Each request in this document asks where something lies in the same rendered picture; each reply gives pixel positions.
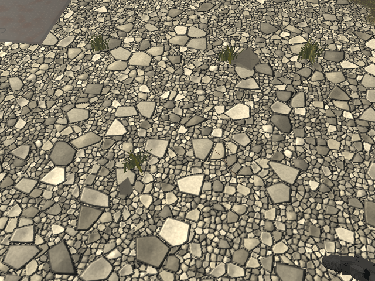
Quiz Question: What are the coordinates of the right robot hand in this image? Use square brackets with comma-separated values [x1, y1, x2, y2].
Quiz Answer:
[322, 255, 375, 281]

